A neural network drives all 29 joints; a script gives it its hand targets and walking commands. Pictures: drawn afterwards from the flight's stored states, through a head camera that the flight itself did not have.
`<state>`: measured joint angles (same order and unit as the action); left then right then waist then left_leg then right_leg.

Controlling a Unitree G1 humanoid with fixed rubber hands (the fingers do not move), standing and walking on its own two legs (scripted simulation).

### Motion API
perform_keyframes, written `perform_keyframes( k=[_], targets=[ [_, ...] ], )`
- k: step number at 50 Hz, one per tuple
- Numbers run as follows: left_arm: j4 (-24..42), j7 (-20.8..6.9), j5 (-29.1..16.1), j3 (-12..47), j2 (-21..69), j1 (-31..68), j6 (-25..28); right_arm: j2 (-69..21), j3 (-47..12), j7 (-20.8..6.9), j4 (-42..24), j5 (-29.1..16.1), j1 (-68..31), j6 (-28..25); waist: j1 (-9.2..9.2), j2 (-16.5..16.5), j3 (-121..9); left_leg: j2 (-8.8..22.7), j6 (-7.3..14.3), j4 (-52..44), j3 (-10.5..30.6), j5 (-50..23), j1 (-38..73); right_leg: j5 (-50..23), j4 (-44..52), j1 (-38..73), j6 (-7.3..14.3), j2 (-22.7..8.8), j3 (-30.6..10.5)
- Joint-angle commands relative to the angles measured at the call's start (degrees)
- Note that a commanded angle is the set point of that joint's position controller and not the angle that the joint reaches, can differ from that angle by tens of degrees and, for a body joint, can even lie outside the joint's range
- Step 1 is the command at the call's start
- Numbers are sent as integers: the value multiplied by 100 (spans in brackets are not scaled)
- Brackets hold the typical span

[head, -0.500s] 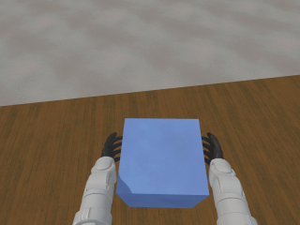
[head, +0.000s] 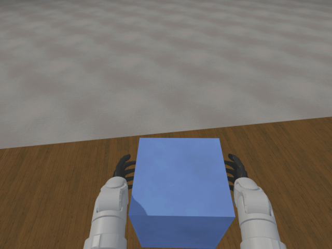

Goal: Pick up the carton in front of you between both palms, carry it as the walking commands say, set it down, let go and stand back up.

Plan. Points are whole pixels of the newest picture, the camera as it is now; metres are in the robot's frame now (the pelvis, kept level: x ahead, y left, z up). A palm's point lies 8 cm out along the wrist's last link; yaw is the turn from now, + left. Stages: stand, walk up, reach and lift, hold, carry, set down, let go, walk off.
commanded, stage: reach and lift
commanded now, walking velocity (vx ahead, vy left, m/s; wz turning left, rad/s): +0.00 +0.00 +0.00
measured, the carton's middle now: (178, 195) +0.30 +0.00 -0.04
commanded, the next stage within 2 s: hold in 0.80 s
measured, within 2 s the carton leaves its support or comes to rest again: neither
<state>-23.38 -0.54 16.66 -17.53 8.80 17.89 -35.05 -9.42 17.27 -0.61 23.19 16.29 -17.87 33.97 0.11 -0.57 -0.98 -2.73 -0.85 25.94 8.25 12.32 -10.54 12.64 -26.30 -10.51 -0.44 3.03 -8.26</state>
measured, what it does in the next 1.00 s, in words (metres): stands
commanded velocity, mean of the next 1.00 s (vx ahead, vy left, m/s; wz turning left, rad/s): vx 0.00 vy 0.00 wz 0.00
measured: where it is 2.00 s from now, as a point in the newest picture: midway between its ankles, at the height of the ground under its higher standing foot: outside the picture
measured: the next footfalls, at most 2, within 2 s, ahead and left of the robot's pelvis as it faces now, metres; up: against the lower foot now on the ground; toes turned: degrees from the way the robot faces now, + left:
none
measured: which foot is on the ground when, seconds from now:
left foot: down 0.00-1.00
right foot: down 0.00-1.00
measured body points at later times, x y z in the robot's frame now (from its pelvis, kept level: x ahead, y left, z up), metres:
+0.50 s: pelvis +0.01 +0.00 +0.01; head -0.01 +0.01 +0.45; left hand +0.31 +0.15 +0.02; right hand +0.32 -0.15 +0.03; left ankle +0.02 +0.13 -0.74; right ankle +0.02 -0.13 -0.74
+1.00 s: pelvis +0.01 +0.00 +0.01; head -0.03 +0.00 +0.45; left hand +0.31 +0.15 +0.04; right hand +0.31 -0.15 +0.05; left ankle +0.02 +0.13 -0.74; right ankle +0.02 -0.12 -0.74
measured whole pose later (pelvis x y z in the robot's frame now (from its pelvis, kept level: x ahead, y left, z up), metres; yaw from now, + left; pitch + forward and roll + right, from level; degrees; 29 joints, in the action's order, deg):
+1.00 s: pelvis +0.01 +0.00 +0.01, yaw +0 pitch -7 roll +0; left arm -12.6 -0.1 14.8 -12.4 8.5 14.1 -43.6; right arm -8.5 12.6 -1.0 12.3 14.7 -14.3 42.8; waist 0.0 -0.7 0.5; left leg -2.1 -0.6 19.3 7.9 10.4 -2.2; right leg 10.8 -19.6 -2.1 -0.2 2.4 -7.5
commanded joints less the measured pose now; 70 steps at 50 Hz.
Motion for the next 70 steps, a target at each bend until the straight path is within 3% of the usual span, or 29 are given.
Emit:
perform_keyframes(
  k=[1, 30, 40, 45, 52, 70],
  targets=[
    [-4, -1415, -1257, 3112, 5420, 3255, 174, -5489, -3080, -1371, 232, -1159, -2909, -23, -13, 68, -1186, -250, -2, -497, -525, -64, 246, -92, 496, 289, -10, 239, 478],
    [790, -1337, -1458, 3428, 5180, 2444, -184, -5259, -3350, -1289, -566, -1329, -2078, 333, -8, 23, -1294, -335, -54, -724, -473, -1349, 907, -1495, 725, 900, -122, 278, 457],
    [993, -1336, -1499, 3497, 5122, 2410, -337, -5240, -3449, -1265, -778, -1411, -2077, 500, 11, 33, -1183, -334, -44, -771, -472, -1239, 919, -1399, 779, 967, -129, 272, 438],
    [1418, -1284, -1712, 3811, 5173, 2387, -581, -5135, -3666, -1262, -1220, -1557, -2062, 731, -26, 40, -1221, -308, -75, -849, -422, -1394, 1124, -1506, 849, 1074, -127, 283, 426],
    [1217, -1279, -1530, 3527, 5018, 2447, -739, -4973, -3407, -1301, -1013, -1416, -2166, 874, -29, 81, -756, -281, -64, -947, -464, -830, 975, -826, 960, 954, -83, 274, 485],
    [964, -1325, -1476, 3376, 5083, 2877, -686, -5076, -3333, -1309, -811, -1381, -2583, 824, -24, 40, -872, -283, -43, -897, -516, -624, 962, -679, 934, 924, -89, 250, 500]
  ],
)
